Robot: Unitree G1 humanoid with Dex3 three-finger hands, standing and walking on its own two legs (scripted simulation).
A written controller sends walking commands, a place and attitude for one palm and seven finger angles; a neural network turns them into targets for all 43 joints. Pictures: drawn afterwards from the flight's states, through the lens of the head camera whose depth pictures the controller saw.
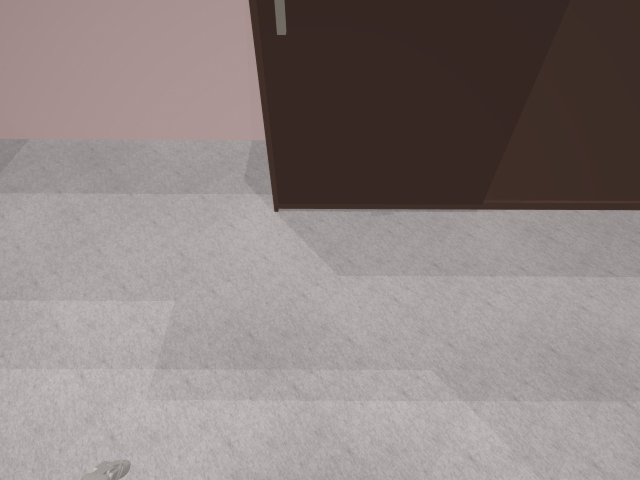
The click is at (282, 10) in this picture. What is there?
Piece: wardrobe's sliding door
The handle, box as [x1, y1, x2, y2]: [274, 0, 285, 34]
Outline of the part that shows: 274,0 277,34 285,34 284,0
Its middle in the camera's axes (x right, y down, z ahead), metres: -0.12 -0.68 +1.09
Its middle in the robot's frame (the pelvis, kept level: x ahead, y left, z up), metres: +1.28 +0.19 +0.12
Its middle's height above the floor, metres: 0.89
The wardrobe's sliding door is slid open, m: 0.00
